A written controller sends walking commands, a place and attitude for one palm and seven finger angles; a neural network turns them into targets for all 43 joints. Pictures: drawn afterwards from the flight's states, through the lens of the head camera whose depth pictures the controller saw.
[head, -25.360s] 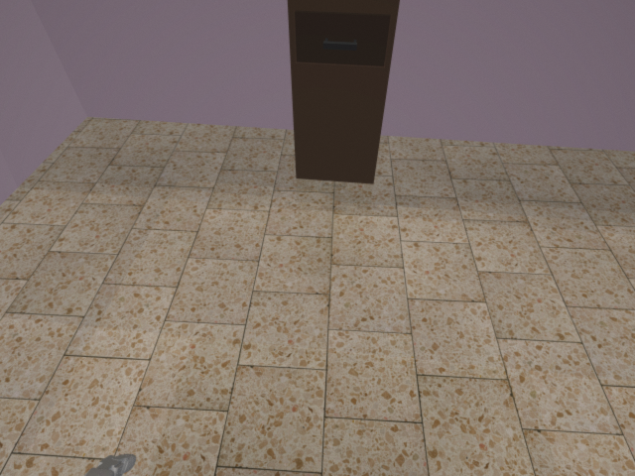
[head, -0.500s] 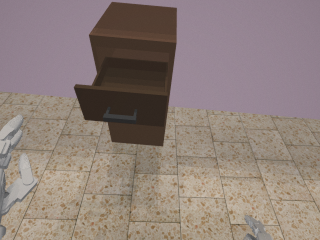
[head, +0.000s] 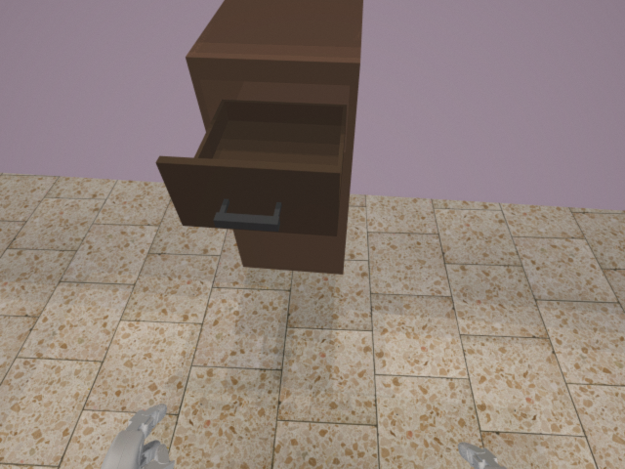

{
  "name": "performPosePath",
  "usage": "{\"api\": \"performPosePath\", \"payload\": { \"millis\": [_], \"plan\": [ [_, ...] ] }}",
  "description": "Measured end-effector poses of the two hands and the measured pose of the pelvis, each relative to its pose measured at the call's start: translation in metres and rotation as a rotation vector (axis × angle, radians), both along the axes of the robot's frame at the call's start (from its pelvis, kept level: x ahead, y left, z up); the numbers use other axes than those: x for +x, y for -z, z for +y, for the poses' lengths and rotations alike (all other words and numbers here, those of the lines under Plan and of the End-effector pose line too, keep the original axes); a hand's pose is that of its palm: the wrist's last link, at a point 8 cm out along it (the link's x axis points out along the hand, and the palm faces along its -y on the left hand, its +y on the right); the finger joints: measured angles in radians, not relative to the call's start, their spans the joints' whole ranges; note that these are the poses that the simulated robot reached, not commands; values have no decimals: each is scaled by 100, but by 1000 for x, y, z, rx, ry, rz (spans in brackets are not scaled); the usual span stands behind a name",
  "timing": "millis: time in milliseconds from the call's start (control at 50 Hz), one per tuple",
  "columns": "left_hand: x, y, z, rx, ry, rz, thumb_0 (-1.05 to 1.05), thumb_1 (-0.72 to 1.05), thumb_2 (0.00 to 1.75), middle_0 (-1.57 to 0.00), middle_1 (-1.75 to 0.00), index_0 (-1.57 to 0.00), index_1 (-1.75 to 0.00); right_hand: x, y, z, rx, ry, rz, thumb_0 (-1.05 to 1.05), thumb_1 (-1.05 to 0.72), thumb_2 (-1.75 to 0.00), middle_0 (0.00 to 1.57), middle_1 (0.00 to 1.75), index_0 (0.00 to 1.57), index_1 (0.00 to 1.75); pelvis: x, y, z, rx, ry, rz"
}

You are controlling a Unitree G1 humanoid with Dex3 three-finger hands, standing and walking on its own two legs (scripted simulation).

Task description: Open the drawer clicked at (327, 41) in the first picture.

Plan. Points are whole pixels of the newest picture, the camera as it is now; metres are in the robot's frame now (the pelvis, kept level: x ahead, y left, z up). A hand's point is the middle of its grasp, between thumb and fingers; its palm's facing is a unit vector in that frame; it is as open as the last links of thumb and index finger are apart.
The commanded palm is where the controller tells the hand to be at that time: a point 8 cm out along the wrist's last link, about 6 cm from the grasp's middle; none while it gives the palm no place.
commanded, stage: let the arm hang, fingers relaxed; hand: left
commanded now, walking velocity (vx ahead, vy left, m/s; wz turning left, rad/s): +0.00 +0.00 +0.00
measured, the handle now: (249, 213) +0.57 +0.14 -0.07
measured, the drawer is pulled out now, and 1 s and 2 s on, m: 0.30 0.30 0.30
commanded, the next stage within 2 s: look to check the result in 0.90 s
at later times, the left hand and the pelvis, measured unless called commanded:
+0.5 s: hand out of the picture +0.01 +0.19 -0.14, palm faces +0.02 -0.97 -0.23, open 7.3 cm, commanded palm none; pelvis +0.00 +0.01 +0.03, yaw -1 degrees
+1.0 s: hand out of the picture +0.00 +0.18 -0.15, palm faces +0.01 -0.98 -0.18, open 7.4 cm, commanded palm none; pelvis +0.00 +0.01 +0.03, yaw -2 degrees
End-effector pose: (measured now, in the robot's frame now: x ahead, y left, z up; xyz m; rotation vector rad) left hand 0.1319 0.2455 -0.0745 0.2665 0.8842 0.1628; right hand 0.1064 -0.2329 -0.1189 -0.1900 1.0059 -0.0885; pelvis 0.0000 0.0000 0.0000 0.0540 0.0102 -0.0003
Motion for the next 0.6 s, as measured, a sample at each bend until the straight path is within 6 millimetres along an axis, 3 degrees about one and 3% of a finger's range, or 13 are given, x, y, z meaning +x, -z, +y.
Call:
{"api": "performPosePath", "payload": {
  "millis": [60,80,260,380,600],
  "plan": [
    [-49,35,-36,-117,6,214,1,91,90,-20,-30,-20,-30,-20,3,2,12,34,97,1,-91,-90,20,30,20,30,2,-5,-4,-23,-5,-15],
    [-60,39,-37,-132,-48,229,0,94,90,-20,-30,-20,-30,-27,2,2,8,38,132,1,-91,-90,20,30,20,30,2,-7,-6,-33,-12,-16],
    [-121,46,-6,-94,-141,436,-2,96,90,-21,-30,-20,-30,-80,-5,2,-35,72,326,0,-92,-90,20,30,20,30,0,-21,-4,-62,-12,-17],
    [-132,38,1,-78,-140,486,0,93,90,-20,-30,-20,-30,-98,-2,13,-6,95,362,0,-91,-90,20,30,19,30,0,-26,2,-59,0,-24],
    [-121,39,-11,-99,-103,462,1,91,90,-20,-30,-20,-30,-122,3,32,42,127,395,0,-92,-90,20,30,20,30,-2,-28,7,-55,16,-43]
  ]
}}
